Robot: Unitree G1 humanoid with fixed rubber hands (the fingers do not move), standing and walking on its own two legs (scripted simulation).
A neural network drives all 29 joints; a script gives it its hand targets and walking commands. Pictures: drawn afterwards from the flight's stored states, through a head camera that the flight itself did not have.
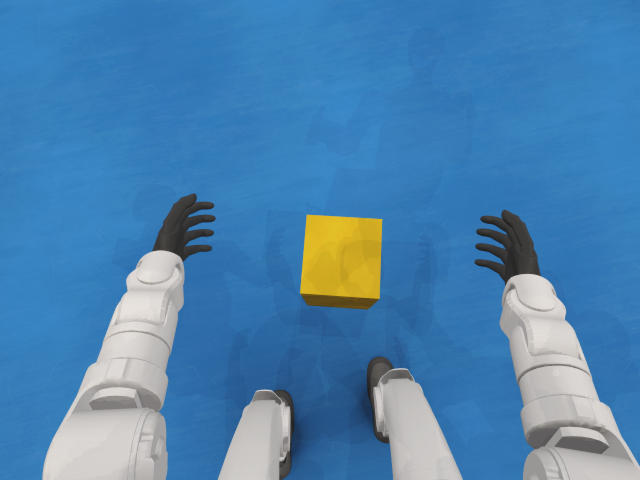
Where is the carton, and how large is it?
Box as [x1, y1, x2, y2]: [300, 215, 381, 309]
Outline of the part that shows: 307,215 300,288 301,295 309,305 367,309 379,298 381,219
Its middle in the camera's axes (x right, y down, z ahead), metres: +0.05 +0.06 +0.96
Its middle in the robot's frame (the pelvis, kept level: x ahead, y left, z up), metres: +0.46 -0.04 -0.56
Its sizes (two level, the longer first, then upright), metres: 0.174 0.166 0.270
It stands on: the floor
